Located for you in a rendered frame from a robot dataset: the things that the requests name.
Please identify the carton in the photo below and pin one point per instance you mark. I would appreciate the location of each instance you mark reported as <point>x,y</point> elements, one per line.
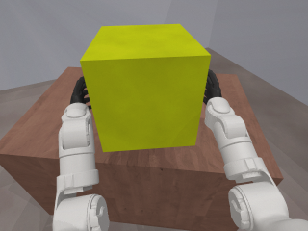
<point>146,86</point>

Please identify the left robot hand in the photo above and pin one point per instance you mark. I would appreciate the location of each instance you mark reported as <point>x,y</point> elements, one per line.
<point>79,93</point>

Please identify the right robot upper arm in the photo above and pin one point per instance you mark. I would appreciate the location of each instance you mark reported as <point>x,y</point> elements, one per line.
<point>260,207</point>

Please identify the left robot upper arm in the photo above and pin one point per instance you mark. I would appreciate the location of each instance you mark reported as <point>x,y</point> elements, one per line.
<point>82,213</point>

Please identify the right robot forearm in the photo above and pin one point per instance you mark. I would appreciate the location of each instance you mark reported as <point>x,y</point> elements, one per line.
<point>241,162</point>

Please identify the left robot forearm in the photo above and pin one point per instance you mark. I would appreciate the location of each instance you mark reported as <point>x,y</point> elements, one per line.
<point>76,152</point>

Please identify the right robot hand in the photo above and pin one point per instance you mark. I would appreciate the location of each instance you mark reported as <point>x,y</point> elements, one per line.
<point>212,87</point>

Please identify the pedestal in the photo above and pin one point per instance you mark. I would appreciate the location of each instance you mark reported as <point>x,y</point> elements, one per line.
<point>181,187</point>

